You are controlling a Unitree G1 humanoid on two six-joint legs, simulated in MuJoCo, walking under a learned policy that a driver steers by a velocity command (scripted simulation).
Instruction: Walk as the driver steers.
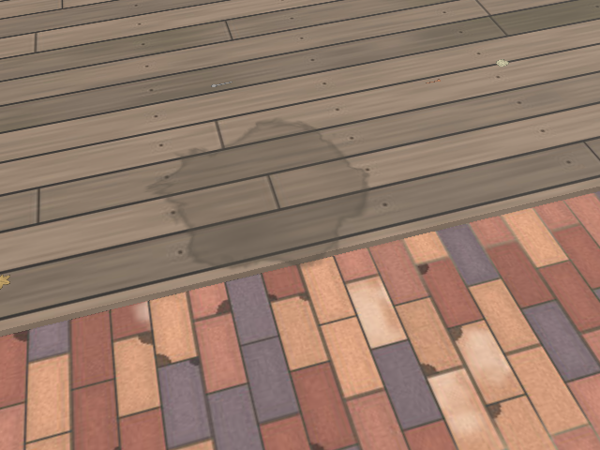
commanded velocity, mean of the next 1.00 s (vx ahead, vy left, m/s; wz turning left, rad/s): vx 0.21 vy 0.00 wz -0.02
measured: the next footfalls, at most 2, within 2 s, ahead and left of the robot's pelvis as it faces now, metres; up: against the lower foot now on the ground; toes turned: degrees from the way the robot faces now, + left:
left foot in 0.28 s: +0.35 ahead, +0.12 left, +0.00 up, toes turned -10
right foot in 0.70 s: +0.29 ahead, -0.07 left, +0.00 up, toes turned -4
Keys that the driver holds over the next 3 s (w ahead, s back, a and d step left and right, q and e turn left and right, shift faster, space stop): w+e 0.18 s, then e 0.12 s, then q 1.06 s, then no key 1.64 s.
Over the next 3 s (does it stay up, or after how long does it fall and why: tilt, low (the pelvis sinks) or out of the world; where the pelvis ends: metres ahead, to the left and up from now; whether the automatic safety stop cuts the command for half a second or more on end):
stays up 0.21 0.06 0.00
